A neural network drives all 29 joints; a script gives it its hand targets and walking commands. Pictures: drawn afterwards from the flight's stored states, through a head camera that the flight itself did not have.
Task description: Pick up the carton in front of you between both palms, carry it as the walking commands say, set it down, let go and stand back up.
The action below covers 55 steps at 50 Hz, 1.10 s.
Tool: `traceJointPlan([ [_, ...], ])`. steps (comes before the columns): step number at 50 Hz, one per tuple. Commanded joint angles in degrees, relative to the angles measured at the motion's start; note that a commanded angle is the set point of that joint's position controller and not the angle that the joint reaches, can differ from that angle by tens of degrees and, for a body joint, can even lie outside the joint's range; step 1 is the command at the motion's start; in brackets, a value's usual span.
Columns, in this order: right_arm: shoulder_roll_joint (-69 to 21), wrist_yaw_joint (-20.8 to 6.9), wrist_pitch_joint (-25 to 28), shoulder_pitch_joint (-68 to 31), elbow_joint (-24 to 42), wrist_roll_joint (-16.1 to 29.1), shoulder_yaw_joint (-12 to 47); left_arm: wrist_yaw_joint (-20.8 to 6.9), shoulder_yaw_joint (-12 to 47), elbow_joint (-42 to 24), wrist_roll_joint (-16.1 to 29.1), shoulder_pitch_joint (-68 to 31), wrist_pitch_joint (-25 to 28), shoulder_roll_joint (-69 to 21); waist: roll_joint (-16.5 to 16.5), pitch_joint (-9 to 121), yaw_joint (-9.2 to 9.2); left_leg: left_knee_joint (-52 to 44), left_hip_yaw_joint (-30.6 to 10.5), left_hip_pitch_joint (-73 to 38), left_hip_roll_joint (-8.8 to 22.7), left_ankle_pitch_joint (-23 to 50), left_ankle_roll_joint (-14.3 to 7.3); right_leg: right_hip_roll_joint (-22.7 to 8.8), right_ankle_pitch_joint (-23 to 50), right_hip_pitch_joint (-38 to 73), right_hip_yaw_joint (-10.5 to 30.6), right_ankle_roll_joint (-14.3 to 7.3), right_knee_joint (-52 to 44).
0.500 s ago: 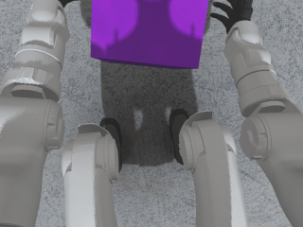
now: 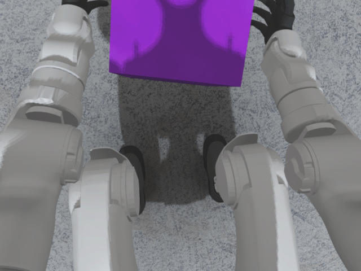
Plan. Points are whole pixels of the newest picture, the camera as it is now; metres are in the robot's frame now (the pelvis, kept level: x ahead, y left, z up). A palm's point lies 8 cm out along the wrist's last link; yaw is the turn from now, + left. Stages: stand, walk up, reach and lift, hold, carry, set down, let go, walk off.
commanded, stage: reach and lift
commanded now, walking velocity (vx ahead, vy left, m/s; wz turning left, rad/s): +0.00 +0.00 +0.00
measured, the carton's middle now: (176, 30) +0.52 -0.01 -0.25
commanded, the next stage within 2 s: none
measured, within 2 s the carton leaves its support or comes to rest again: leaves its support in 0.36 s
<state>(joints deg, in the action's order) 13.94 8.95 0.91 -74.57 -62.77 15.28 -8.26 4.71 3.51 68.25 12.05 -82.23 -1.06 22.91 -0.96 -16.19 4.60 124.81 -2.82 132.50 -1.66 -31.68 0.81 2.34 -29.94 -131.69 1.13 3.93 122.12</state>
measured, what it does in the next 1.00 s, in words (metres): rises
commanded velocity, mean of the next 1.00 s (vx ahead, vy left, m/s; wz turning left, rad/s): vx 0.00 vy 0.00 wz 0.00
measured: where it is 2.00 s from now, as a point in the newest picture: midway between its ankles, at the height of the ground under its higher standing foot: (176, 185)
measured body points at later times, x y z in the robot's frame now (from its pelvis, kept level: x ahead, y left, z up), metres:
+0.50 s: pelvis +0.00 +0.00 -0.01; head +0.35 +0.03 +0.28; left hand +0.55 +0.14 -0.16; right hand +0.53 -0.17 -0.15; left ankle +0.11 +0.12 -0.34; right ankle +0.13 -0.13 -0.34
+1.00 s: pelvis +0.00 +0.00 +0.11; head +0.25 +0.02 +0.49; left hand +0.51 +0.15 +0.05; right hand +0.49 -0.16 +0.05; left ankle +0.11 +0.12 -0.34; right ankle +0.13 -0.13 -0.34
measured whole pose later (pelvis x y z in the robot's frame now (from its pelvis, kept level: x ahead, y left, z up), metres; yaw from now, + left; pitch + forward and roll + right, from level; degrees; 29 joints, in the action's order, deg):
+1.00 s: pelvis +0.00 +0.00 +0.11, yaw +3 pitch +42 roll -1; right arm -2.2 3.9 -18.9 -55.7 -38.4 -11.4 -31.2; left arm 3.0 -22.7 47.9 -12.4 -61.7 -18.3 2.5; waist 0.7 9.7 2.8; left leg 102.3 -4.9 115.8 -7.1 -28.3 2.9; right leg 5.9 -28.0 -115.2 5.2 5.1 101.3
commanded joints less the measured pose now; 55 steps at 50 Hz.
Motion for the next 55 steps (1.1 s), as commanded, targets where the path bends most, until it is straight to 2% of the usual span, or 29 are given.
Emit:
traceJointPlan([
  [1,0.31,-0.05,1.21,-13.18,5.25,0.86,1.27,0.11,1.39,-4.76,0.68,-16.81,1.25,-0.05,6.43,63.15,0.57,-10.78,1.55,-34.88,-0.02,12.83,-0.03,0.08,14.77,29.76,-4.65,-0.13,-8.51],
  [6,-5.06,0.0,1.46,-14.29,2.68,-1.04,0.96,0.65,1.5,-3.66,-1.52,-18.96,1.77,-4.78,6.26,61.79,0.31,-11.58,1.71,-34.17,-1.04,11.75,-0.25,1.28,14.23,31.54,-4.53,-0.3,-8.91],
  [9,-24.32,-4.29,1.03,-25.53,4.85,-2.01,5.52,-3.14,5.97,-3.81,-1.99,-26.55,1.27,-26.52,7.14,61.31,-0.27,-11.22,1.73,-33.97,-2.38,12.85,-0.72,2.79,14.62,29.62,-4.99,-0.24,-7.92],
  [11,-36.45,-8.12,-0.59,-32.86,6.17,-3.82,6.72,-6.6,6.32,-3.69,-3.2,-29.66,-0.1,-40.53,7.42,59.98,-0.56,-10.67,2.41,-32.18,-3.62,11.71,-0.91,3.69,13.33,28.22,-5.13,-0.3,-7.14],
  [14,-46.14,-11.84,-3.17,-35.88,8.98,-7.16,5.98,-9.96,3.83,-5.49,-5.69,-29.57,-1.74,-50.21,5.97,59.34,-1.06,-10.07,3.89,-30.13,-4.89,11.74,-1.4,4.95,13.02,27.42,-6.18,-0.58,-6.45],
  [18,-54.2,-14.21,-4.86,-36.17,14.67,-5.97,7.92,-11.48,4.79,-11.32,-4.46,-29.67,-2.69,-58.88,5.78,67.67,-0.61,-8.72,5.24,-33.72,-5.74,18.02,-1.51,5.78,19.12,30.8,-7.08,-0.82,-5.57],
  [21,-59.41,-14.73,-6.39,-35.13,19.7,-3.77,11.42,-11.35,8.04,-18.71,-2.3,-30.28,-3.5,-64.82,6.56,79.78,-0.13,-8.22,5.88,-40.61,-6.28,23.86,-1.04,6.03,24.57,35.81,-7.66,-0.89,-5.06],
  [24,-63.21,-14.97,-8.8,-34.91,26.22,-3.26,15.32,-10.69,10.67,-25.84,-1.72,-29.32,-5.58,-69.84,7.01,91.71,0.14,-8.61,6.42,-48.31,-6.98,27.3,-0.51,6.43,26.49,39.28,-8.45,-0.58,-5.69],
  [27,-64.46,-14.89,-11.3,-34.61,33.75,-4.23,18.13,-10.24,12.78,-32.02,-2.42,-26.28,-8.61,-73.76,7.01,99.96,0.43,-10.71,7.16,-52.54,-7.82,26.32,0.07,7.07,24.91,42.59,-9.05,-0.3,-8.09],
  [29,-65.44,-15.18,-13.15,-33.42,35.36,-5.63,18.66,-10.47,12.54,-32.85,-3.89,-23.52,-10.84,-76.28,6.77,97.92,0.44,-13.13,7.5,-51.08,-8.27,21.85,0.22,7.34,20.66,42.22,-9.06,-0.44,-10.4],
  [33,-67.62,-16.51,-16.91,-28.2,28.12,-11.21,13.99,-12.12,6.69,-24.86,-9.15,-18.25,-14.44,-78.74,6.77,81.1,0.47,-19.78,7.06,-41.88,-8.45,8.66,-0.03,7.42,8.48,35.27,-8.47,-1.52,-16.11],
  [36,-68.6,-17.5,-18.36,-25.81,22.93,-15.73,8.9,-13.25,0.58,-19.74,-13.6,-16.37,-15.57,-78.71,6.3,73.63,0.31,-23.87,6.99,-38.25,-8.61,3.68,-0.3,7.49,4.06,33.89,-7.91,-2.07,-19.99],
  [40,-69.75,-18.34,-18.74,-24.99,20.77,-18.8,5.55,-13.92,-4.3,-17.2,-16.7,-15.74,-15.6,-78.63,5.06,73.51,-0.11,-27.67,7.01,-39.4,-8.87,3.79,-0.36,7.42,4.05,36.54,-7.37,-2.08,-24.27],
  [45,-71.72,-19.13,-19.24,-23.0,20.53,-19.93,5.5,-14.4,-5.63,-17.35,-17.97,-14.3,-15.72,-79.38,3.82,76.76,-0.69,-32.04,7.04,-43.91,-9.04,4.78,-0.26,7.44,4.84,41.37,-7.09,-1.72,-28.88],
  [55,-76.55,-20.02,-20.4,-15.21,24.89,-16.48,13.81,-15.07,2.95,-25.26,-14.22,-8.35,-16.79,-85.1,3.76,84.62,-1.21,-39.24,6.44,-56.81,-9.02,11.59,0.63,7.66,11.2,53.97,-6.15,-1.29,-35.94],
])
